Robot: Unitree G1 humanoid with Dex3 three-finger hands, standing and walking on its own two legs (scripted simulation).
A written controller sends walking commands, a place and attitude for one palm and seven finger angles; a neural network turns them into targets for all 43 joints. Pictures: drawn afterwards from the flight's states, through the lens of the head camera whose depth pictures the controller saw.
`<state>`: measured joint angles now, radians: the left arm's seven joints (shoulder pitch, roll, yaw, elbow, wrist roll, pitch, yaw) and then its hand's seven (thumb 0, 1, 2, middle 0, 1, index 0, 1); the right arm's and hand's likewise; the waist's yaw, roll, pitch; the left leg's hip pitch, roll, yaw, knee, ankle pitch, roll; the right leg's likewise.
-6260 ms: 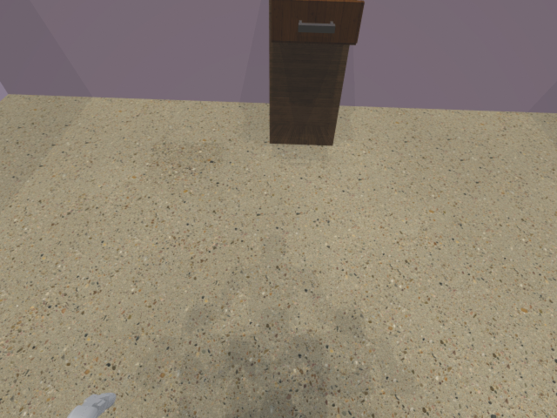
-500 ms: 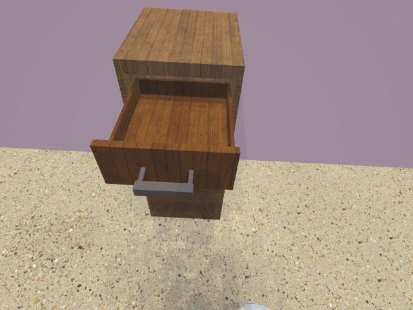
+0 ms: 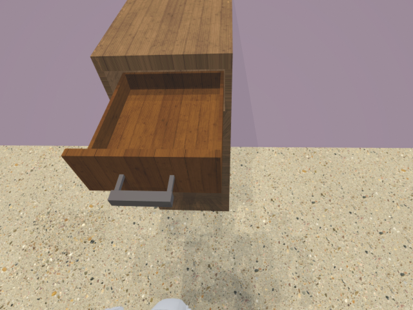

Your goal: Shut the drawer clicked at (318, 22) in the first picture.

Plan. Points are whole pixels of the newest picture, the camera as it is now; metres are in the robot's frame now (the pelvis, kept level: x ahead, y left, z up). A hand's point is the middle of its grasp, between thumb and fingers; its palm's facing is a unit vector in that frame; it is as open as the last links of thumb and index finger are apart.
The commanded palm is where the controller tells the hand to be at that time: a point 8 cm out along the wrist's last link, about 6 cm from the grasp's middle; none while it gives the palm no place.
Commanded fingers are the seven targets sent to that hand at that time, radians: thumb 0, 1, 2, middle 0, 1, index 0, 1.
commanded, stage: come to a stop and stand still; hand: left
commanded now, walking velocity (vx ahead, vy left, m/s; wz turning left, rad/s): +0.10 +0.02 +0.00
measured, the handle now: (143, 189) +0.35 +0.17 +0.01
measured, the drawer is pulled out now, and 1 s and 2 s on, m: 0.30 0.30 0.30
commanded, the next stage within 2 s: look again from close up in 1.16 s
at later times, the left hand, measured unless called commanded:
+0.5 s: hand out of the picture -0.07 +0.24 -0.17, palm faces +0.02 -0.99 -0.15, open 7.4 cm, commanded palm none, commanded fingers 0.00 0.90 0.90 -0.20 -0.30 -0.20 -0.30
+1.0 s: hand out of the picture +0.01 +0.16 -0.17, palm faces +0.06 -0.97 -0.23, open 7.1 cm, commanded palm none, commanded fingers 0.00 0.90 0.90 -0.20 -0.30 -0.20 -0.30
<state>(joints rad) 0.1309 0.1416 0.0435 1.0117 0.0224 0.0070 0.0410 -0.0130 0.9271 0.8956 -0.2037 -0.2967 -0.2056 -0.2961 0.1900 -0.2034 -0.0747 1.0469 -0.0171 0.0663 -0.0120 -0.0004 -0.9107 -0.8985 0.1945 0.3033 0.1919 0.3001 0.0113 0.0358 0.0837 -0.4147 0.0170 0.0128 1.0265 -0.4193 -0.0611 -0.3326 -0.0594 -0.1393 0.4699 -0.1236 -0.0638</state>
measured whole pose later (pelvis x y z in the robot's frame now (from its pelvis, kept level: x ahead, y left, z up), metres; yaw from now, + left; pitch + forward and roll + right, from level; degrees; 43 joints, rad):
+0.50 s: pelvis -0.04 +0.06 +0.01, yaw -1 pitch +2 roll -1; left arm 0.33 0.20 0.06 1.13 0.03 0.06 0.00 0.00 0.91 0.90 -0.20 -0.30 -0.20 -0.30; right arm 0.35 -0.07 -0.01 1.10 -0.03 -0.03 -0.05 0.00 -0.90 -0.90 0.20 0.30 0.20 0.30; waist -0.01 -0.06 0.01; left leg -0.13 0.01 0.06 0.31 -0.21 0.02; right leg -0.40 -0.02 0.00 0.94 -0.35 0.05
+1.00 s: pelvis -0.03 -0.02 +0.00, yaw +0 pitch -2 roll +0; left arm 0.20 0.15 0.03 1.12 0.00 -0.01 0.05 -0.01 0.97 0.90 -0.20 -0.30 -0.20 -0.30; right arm 0.25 -0.14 -0.02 1.16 -0.01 0.01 -0.05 0.00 -0.91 -0.90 0.19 0.30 0.19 0.30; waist -0.02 0.02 0.03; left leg -0.17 0.08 0.05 0.48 -0.26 -0.06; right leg -0.10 0.04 -0.11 0.46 -0.33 -0.07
